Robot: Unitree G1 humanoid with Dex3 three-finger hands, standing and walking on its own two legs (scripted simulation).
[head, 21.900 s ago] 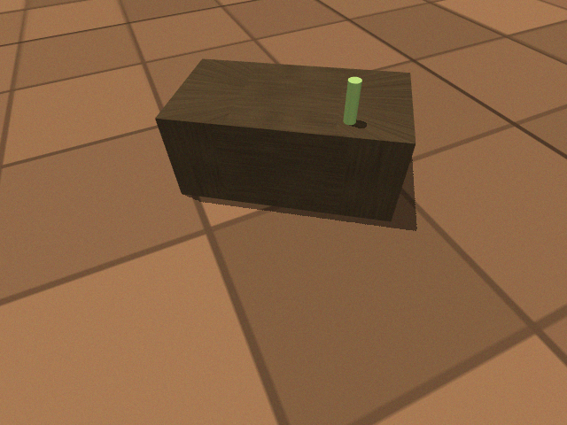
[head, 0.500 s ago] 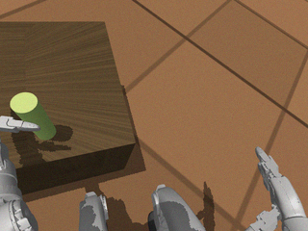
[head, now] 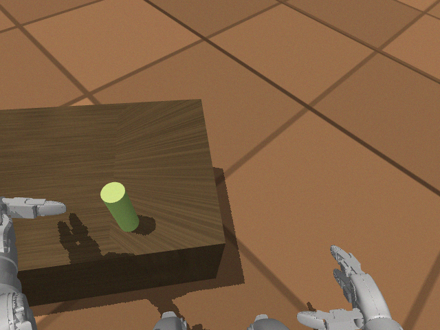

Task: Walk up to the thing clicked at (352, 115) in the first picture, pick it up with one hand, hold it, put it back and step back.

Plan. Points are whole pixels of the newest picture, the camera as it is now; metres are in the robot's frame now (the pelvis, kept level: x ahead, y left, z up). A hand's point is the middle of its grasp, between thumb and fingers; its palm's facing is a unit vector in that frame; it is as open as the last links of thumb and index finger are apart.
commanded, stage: home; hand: left
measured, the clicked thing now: (122, 209) +0.43 +0.22 -0.17
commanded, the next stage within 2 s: none
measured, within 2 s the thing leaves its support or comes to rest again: neither
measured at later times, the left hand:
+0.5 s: hand (105, 302) +0.21 +0.19 -0.03, palm faces +0.17 -0.95 -0.25, open 17.5 cm
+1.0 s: hand out of the picture +0.16 +0.16 -0.04, palm faces +0.12 -0.95 -0.29, open 17.5 cm
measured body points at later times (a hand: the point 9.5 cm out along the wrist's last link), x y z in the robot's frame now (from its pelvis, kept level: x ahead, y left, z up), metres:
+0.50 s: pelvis +0.01 -0.01 +0.03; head +0.05 +0.00 +0.48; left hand +0.20 +0.24 -0.01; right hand +0.17 -0.24 -0.05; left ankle +0.03 +0.11 -0.67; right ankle -0.01 -0.15 -0.67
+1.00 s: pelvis -0.01 -0.03 +0.03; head +0.01 -0.03 +0.48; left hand +0.15 +0.21 -0.02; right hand +0.16 -0.26 -0.05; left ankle +0.03 +0.11 -0.67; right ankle -0.01 -0.15 -0.67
